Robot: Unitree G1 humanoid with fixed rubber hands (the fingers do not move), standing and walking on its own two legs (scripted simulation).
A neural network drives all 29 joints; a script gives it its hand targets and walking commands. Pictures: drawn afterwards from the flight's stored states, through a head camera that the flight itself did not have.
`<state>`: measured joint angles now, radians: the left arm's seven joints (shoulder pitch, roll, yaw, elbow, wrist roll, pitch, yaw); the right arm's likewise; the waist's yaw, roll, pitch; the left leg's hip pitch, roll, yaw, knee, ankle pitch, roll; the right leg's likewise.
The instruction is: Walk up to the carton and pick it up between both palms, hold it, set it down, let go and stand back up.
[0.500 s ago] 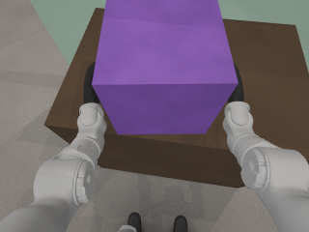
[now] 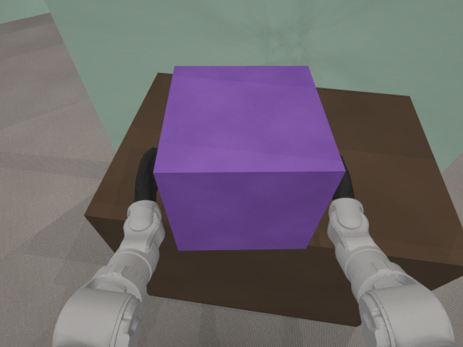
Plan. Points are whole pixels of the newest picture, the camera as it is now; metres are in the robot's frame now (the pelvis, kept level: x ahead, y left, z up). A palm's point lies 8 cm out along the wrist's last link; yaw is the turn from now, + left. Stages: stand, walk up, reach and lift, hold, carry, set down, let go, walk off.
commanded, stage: reach and lift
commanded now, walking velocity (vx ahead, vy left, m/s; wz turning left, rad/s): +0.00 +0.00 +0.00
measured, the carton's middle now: (242, 160) +0.46 +0.01 +0.04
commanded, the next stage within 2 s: hold in 1.96 s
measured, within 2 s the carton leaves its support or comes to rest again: neither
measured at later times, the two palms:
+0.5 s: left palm (120, 123) +0.40 +0.19 +0.19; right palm (363, 132) +0.40 -0.16 +0.18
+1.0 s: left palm (118, 126) +0.38 +0.18 +0.20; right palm (372, 145) +0.38 -0.17 +0.18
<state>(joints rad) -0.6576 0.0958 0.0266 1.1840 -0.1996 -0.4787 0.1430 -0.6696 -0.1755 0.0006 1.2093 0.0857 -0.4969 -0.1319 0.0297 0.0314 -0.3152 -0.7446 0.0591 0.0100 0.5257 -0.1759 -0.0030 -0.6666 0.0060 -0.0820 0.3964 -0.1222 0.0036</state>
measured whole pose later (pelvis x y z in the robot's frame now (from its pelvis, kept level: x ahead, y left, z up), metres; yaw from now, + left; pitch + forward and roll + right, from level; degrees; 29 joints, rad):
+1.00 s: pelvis +0.00 -0.01 +0.02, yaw +2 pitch -3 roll -1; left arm -0.65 0.05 0.29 0.32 0.18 0.53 0.02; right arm -0.62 -0.13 -0.03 0.55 0.20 0.28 -0.19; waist -0.06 -0.04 -0.03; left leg -0.13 0.02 -0.01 0.34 -0.15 -0.01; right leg -0.07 0.00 -0.05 0.26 -0.13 0.00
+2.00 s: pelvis +0.01 -0.01 +0.02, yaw +3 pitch -7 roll -1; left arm -0.66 0.04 0.34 0.24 0.26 0.66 -0.03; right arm -0.67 -0.10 -0.05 0.54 0.20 0.38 -0.19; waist -0.09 -0.05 -0.02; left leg -0.07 0.02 -0.03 0.35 -0.17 -0.01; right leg 0.01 0.00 -0.06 0.26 -0.15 0.00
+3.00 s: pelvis +0.00 -0.01 +0.02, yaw +2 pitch -7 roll -1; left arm -0.70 0.05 0.35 0.19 0.28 0.73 -0.03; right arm -0.71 -0.11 -0.04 0.51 0.19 0.41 -0.19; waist -0.07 -0.05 -0.02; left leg -0.06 0.02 -0.02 0.33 -0.15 -0.01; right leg -0.01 0.01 -0.04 0.26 -0.13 0.00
